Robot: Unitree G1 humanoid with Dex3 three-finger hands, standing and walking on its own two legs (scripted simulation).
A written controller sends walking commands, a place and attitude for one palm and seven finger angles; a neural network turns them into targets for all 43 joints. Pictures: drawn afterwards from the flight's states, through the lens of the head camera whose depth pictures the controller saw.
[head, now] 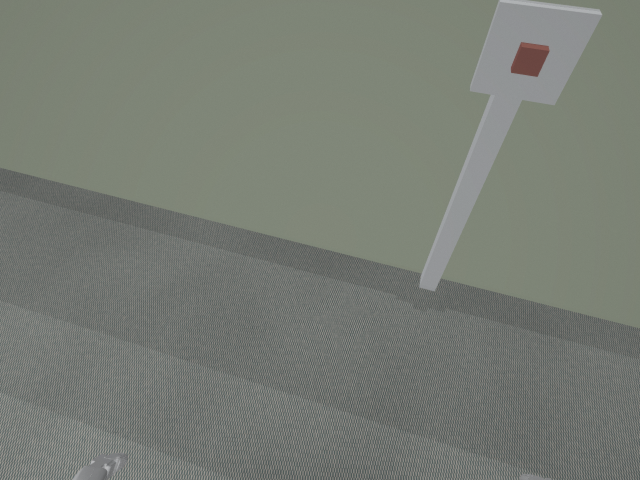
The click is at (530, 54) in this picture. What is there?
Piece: button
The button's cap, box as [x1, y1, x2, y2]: [511, 42, 548, 76]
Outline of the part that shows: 521,42 512,63 511,72 537,76 548,52 548,46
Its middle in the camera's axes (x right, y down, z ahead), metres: +0.42 -0.36 +0.78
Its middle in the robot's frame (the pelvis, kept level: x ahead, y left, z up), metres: +0.86 -0.37 +0.13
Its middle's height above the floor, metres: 0.90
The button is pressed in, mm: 0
